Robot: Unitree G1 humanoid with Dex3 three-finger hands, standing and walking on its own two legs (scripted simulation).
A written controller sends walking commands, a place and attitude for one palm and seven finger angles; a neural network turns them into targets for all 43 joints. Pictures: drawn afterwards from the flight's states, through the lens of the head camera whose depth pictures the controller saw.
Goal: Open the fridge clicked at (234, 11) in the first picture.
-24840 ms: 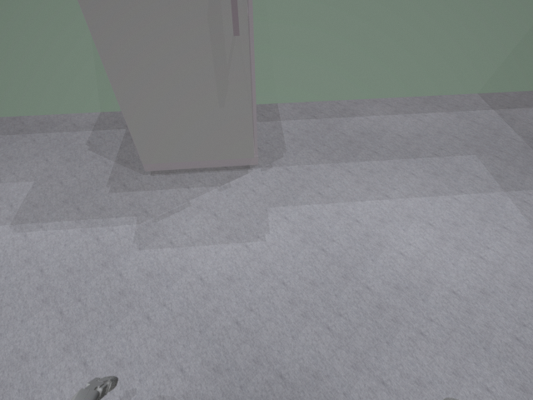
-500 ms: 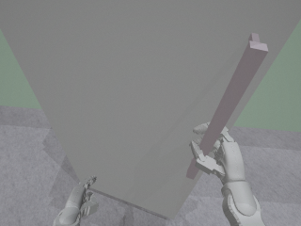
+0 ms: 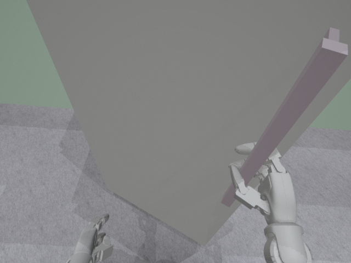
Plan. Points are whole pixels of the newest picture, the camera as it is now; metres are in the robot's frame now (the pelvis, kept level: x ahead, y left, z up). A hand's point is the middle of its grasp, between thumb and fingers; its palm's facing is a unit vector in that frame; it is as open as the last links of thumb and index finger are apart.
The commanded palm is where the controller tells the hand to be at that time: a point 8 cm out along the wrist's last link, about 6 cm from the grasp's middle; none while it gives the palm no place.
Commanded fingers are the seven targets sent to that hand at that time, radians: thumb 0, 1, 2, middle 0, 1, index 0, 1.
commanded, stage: walk backward, drawing the door open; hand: right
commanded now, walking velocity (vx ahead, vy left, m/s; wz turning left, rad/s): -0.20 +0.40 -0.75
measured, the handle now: (260, 148) +0.29 -0.10 +0.18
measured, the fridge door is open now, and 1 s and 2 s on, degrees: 26 48 84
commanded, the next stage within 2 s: stop walking and hold the door back in 1.86 s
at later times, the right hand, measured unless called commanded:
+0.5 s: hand (205, 229) +0.17 -0.01 +0.12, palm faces +0.23 +0.96 -0.15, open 6.9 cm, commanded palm +0.13 -0.05 +0.14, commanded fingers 0.00 -0.90 -0.90 0.45 1.40 0.45 1.40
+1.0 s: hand out of the picture +0.10 +0.08 +0.12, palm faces +0.74 +0.65 -0.16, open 6.4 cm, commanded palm +0.04 +0.06 +0.12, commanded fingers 0.00 -0.90 -0.90 0.45 1.40 0.45 1.40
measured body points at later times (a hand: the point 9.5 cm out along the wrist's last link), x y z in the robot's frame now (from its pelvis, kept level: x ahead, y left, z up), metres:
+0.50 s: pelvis -0.05 +0.16 -0.03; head +0.01 +0.11 +0.41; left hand +0.20 +0.31 -0.11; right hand +0.15 -0.06 +0.13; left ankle +0.04 +0.23 -0.71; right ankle -0.11 +0.05 -0.74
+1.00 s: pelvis +0.00 +0.37 -0.02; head +0.04 +0.32 +0.42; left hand +0.31 +0.41 -0.09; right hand +0.06 +0.05 +0.13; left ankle +0.12 +0.42 -0.74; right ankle -0.05 +0.32 -0.73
